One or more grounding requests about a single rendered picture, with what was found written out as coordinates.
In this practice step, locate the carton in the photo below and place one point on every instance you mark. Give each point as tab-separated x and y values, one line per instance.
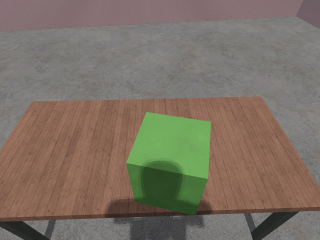
168	165

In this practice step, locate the table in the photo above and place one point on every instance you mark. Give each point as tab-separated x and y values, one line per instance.
66	160

